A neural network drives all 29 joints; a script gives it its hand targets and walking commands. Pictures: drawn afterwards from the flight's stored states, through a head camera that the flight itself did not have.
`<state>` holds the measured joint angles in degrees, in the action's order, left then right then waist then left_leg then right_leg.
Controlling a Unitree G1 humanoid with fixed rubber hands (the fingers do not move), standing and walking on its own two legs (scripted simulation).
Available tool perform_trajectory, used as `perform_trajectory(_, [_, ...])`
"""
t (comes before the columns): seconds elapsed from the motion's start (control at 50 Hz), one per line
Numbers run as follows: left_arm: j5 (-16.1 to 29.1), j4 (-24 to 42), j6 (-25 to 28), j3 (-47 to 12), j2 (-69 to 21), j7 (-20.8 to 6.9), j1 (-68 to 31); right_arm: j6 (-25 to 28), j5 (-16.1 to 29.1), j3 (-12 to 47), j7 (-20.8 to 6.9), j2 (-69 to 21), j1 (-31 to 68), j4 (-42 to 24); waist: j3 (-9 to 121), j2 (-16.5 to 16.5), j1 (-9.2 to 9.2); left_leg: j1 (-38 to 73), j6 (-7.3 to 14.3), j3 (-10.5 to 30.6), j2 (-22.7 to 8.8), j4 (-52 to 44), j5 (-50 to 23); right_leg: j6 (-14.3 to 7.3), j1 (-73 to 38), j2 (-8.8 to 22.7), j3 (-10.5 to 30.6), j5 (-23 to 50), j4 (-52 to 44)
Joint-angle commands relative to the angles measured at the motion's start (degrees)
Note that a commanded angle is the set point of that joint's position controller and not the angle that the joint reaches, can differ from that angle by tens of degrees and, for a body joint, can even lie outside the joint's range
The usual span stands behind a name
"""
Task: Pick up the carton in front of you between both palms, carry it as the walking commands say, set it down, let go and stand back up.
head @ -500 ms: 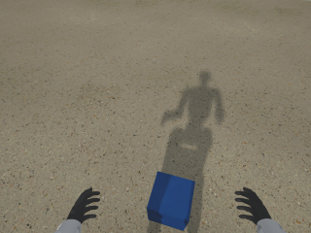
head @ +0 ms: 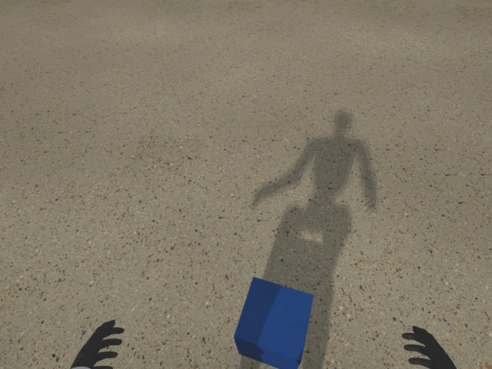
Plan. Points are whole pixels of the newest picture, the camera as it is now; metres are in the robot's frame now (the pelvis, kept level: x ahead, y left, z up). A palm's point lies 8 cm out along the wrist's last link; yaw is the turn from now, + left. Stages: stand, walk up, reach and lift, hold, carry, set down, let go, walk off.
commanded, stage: stand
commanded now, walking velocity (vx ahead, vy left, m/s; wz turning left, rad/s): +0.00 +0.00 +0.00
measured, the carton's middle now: (274, 326) +0.35 -0.04 -0.65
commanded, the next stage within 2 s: none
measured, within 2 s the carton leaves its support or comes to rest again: neither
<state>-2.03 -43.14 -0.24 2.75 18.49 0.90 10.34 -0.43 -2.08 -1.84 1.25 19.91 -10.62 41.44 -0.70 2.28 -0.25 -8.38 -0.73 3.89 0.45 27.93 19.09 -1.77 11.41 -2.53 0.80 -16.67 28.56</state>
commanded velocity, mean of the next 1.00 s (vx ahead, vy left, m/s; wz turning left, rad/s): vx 0.00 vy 0.00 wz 0.00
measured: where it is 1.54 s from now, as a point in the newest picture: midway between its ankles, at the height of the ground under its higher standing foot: outside the picture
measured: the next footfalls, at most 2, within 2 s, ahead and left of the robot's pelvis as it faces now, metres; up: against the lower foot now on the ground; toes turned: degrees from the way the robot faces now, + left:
none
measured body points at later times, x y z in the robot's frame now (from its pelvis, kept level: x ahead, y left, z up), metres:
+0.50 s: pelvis -0.01 +0.00 +0.01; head -0.01 -0.01 +0.46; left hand +0.11 +0.31 -0.09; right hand +0.12 -0.30 -0.10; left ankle -0.05 +0.13 -0.74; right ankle -0.02 -0.10 -0.74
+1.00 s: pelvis -0.03 +0.00 +0.01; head -0.03 +0.00 +0.46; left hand +0.08 +0.32 -0.10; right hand +0.08 -0.30 -0.11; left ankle -0.05 +0.13 -0.74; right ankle -0.02 -0.10 -0.74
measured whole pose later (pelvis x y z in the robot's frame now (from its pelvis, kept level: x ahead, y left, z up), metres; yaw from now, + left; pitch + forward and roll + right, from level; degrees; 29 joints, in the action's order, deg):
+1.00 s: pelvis -0.03 +0.00 +0.01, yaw +0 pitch -3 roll +0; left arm -0.9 -57.5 0.4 1.3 20.9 0.3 7.2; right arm 1.1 -1.3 0.1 1.1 22.2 -9.0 55.7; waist -1.8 1.1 -0.6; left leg -4.6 -0.5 3.3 0.6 20.3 13.1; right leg -1.2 7.6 -1.8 1.3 -10.6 20.8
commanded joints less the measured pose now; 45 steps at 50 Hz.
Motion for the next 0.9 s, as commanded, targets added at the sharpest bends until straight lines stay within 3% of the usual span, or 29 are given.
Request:
perform_trajectory(0.0, [0.22,1.31,0.80,2.09,9.55,0.42,-1.45,1.05,0.16,-1.47,0.56,8.00,1.25,-1.52,4.02,-2.39,-0.06,1.05,0.86,2.44,-4.25,-2.22,-21.19,0.69,-3.69,7.08,5.81,23.23,-4.20])
perform_trajectory(0.16, [0.47,-1.50,0.91,1.70,9.75,0.38,-2.80,1.36,0.28,-0.98,0.82,8.78,2.15,1.04,3.69,-1.47,-0.13,1.48,0.96,2.91,-4.81,-4.04,-21.16,0.46,-4.62,7.14,5.75,22.07,-5.22])
perform_trajectory(0.54, [0.83,-7.45,1.09,1.08,11.00,-0.15,-4.58,1.98,0.38,-0.26,0.44,10.38,3.22,7.19,0.54,-2.17,-0.45,0.90,1.36,4.13,-5.54,-9.10,-13.40,0.27,-4.16,7.58,6.64,12.83,-9.40])
perform_trajectory(0.88, [1.14,-11.45,1.24,0.39,12.12,-0.36,-5.42,2.09,0.79,0.14,0.10,11.26,3.42,11.38,0.02,-1.97,-0.40,0.97,1.68,4.31,-5.94,-10.98,-11.55,0.13,-4.73,8.04,7.26,11.17,-11.30])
